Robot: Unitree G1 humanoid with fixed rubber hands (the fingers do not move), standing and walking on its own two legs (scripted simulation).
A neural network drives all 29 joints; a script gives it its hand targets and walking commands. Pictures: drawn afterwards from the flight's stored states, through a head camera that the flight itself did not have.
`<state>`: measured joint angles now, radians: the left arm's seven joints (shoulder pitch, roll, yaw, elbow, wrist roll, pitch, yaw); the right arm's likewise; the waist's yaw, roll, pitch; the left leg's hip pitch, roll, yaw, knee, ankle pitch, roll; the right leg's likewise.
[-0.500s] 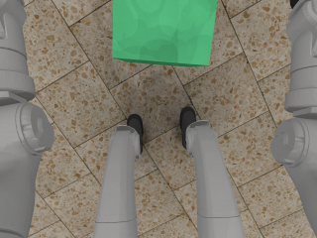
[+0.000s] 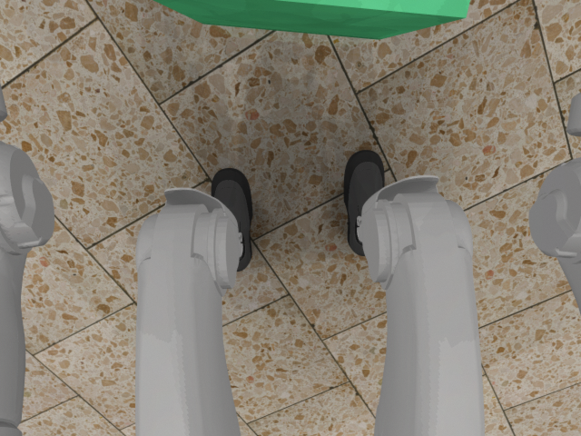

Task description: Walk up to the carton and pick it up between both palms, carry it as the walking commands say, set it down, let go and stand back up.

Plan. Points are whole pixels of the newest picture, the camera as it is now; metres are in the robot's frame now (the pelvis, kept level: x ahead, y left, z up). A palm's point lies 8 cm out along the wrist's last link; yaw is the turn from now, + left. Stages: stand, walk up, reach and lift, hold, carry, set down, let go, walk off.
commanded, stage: reach and lift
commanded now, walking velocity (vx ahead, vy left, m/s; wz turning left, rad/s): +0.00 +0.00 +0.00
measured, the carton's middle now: out of the picture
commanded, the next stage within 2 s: none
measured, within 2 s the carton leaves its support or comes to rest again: neither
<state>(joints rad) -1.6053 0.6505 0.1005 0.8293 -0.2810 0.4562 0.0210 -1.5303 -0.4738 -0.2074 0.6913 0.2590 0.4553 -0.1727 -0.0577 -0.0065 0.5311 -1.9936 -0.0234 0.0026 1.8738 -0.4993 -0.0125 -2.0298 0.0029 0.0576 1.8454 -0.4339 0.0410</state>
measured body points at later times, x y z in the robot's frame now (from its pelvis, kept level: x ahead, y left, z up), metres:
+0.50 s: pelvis +0.04 +0.01 -0.09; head +0.42 +0.01 +0.12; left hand +0.63 +0.19 -0.27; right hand +0.58 -0.25 -0.27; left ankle +0.13 +0.12 -0.43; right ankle +0.15 -0.13 -0.43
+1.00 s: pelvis +0.03 +0.00 -0.10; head +0.42 -0.01 +0.11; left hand +0.64 +0.19 -0.26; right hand +0.58 -0.24 -0.28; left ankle +0.13 +0.12 -0.43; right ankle +0.14 -0.13 -0.43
